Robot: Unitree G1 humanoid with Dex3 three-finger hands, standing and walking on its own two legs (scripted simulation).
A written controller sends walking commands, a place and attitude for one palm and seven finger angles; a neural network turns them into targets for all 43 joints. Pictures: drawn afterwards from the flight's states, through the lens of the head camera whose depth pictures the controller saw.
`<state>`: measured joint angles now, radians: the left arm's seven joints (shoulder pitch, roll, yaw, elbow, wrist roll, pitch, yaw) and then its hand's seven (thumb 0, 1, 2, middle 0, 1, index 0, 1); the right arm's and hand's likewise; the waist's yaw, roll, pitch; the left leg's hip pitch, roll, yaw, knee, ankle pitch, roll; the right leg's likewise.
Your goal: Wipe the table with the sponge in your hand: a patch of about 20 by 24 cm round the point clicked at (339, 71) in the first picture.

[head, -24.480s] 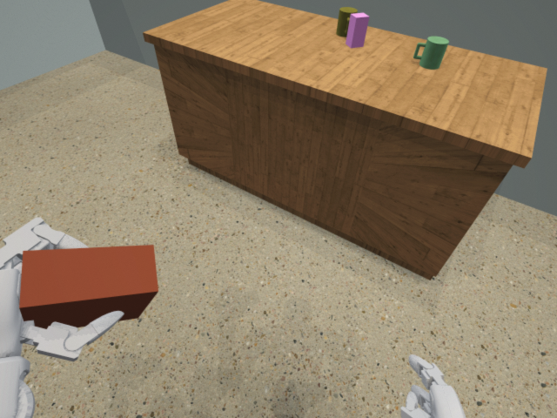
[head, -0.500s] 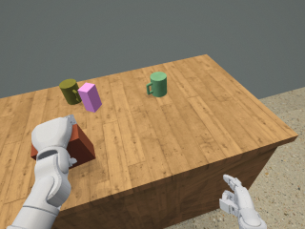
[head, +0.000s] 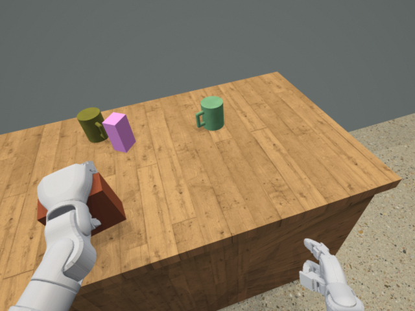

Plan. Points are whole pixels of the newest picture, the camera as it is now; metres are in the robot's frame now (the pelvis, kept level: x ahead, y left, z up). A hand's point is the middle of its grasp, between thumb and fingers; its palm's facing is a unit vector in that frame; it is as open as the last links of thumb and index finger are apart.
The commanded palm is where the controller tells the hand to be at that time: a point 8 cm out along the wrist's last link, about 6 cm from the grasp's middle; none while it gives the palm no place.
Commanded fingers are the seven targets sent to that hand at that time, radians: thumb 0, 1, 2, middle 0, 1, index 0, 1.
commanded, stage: move the sponge above the wiping area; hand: left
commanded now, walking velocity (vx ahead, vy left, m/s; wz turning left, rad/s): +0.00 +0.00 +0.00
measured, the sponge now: (89, 214) +0.26 +0.30 +0.05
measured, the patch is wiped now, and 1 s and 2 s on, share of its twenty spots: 0.00 0.00 0.00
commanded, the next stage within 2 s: lower the sponge onto the table in 0.74 s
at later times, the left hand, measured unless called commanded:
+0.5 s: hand (86, 207) +0.26 +0.28 +0.09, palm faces +0.04 -0.11 -0.99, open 9.6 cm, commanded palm +0.23 +0.26 +0.15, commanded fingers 0.00 0.10 1.30 -1.20 -1.60 -1.20 -1.60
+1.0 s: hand (86, 213) +0.25 +0.29 +0.07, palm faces -0.05 -0.13 -0.99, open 9.7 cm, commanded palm +0.23 +0.27 +0.15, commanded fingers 0.00 0.10 1.30 -1.20 -1.60 -1.20 -1.60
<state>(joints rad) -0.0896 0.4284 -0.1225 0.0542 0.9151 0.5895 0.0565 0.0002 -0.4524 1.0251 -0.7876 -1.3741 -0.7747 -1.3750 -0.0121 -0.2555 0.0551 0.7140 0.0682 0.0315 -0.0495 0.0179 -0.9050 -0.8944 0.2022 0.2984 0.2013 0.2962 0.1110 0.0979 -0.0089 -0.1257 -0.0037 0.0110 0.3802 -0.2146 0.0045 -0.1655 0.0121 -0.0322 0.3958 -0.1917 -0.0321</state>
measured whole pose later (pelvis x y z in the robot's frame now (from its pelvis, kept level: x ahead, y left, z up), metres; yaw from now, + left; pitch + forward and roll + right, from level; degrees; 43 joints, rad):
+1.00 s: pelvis +0.00 +0.01 +0.00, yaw +1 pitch -2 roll +0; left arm -0.04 0.43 -0.14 0.03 0.91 0.53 -0.04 0.00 -0.45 1.02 -0.79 -1.38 -0.77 -1.38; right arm 0.01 -0.28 0.04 0.69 0.06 0.02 -0.06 0.02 -0.91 -0.89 0.20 0.30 0.20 0.30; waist 0.11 0.11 0.00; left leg -0.13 -0.02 0.00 0.38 -0.21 0.01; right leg -0.17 0.00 -0.04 0.39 -0.19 -0.02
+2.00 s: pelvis +0.00 +0.00 +0.00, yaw +0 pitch -1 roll +0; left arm 0.02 0.39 -0.14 0.11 0.96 0.37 0.06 0.00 -0.46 1.02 -0.79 -1.37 -0.78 -1.37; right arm 0.06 -0.27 0.01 0.70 0.04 0.00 -0.08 0.02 -0.91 -0.89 0.20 0.30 0.20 0.30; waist 0.11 0.08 -0.01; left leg -0.17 0.00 0.01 0.41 -0.23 0.01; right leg -0.20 0.01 -0.03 0.41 -0.20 -0.03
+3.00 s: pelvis -0.01 +0.00 -0.01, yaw +1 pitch +2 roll +0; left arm -0.20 0.39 -0.11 0.41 0.98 0.35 0.14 0.00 -0.49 1.06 -0.80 -1.36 -0.79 -1.36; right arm 0.07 -0.27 0.01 0.72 0.07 0.03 -0.09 0.02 -0.91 -0.89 0.20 0.30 0.20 0.30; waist 0.09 0.07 -0.05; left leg -0.29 0.00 -0.01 0.49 -0.24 0.00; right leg -0.32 0.01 -0.04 0.49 -0.22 -0.04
